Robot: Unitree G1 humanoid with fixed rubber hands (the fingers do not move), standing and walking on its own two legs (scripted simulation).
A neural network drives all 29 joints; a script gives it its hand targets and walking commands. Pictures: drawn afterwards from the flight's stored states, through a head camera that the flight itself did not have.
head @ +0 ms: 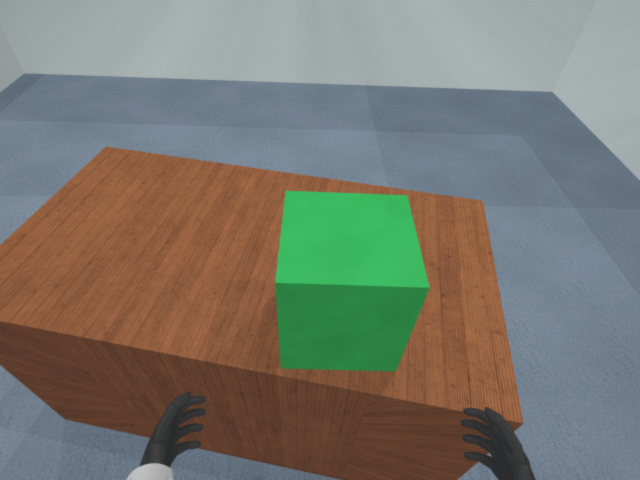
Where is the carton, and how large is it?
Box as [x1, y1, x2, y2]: [275, 191, 429, 370]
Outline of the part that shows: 285,191 275,280 281,367 395,370 429,287 407,196 385,194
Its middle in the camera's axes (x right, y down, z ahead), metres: +0.04 +0.07 +0.68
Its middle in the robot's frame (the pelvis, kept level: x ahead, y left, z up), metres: +0.46 -0.02 -0.06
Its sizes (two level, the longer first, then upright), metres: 0.210 0.200 0.250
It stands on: a pedestal, 0.59 m high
